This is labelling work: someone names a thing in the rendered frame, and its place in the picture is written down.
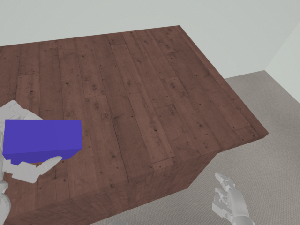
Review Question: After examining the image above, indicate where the robot right hand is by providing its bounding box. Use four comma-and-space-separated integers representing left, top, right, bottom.
212, 172, 249, 223

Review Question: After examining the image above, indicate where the right robot forearm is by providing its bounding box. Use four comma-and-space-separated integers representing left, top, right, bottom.
232, 216, 255, 225

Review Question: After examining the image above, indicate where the sponge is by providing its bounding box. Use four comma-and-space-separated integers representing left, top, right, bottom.
2, 120, 83, 165

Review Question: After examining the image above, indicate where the left robot forearm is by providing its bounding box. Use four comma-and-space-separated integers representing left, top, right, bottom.
0, 180, 11, 225

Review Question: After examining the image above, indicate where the robot left hand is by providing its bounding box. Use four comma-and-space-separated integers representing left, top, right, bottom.
0, 100, 62, 183

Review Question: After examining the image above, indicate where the table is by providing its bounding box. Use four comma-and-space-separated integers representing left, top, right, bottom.
0, 25, 269, 225

